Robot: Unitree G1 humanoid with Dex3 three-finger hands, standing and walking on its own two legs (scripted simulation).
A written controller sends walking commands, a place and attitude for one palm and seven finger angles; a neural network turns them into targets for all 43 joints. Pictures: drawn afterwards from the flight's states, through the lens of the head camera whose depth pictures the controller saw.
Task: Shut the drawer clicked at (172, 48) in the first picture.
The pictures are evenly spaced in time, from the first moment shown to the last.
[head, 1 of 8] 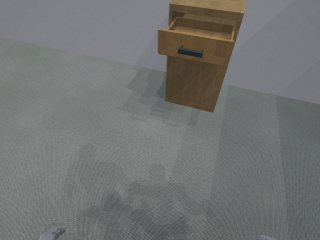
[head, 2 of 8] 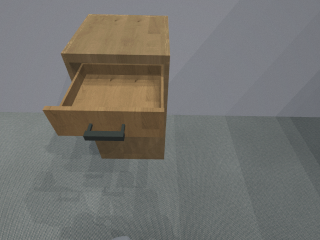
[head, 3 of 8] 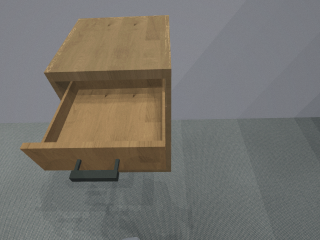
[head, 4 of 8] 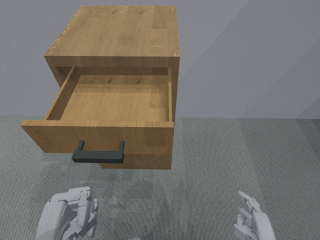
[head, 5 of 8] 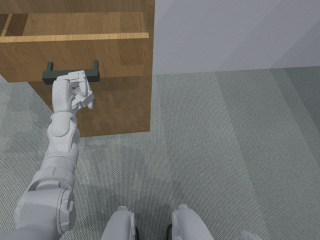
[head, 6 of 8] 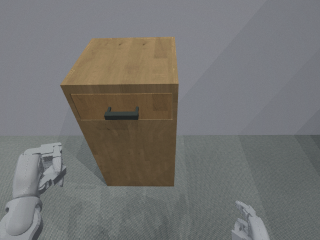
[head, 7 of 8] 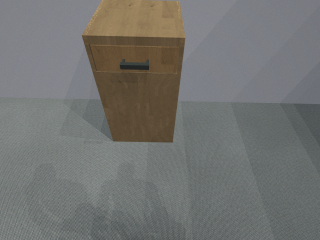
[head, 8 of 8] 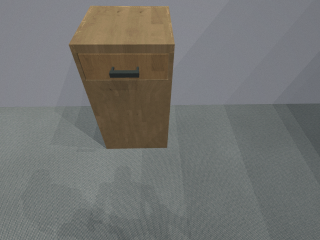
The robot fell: no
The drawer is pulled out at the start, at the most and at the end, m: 0.29 0.29 0.00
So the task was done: yes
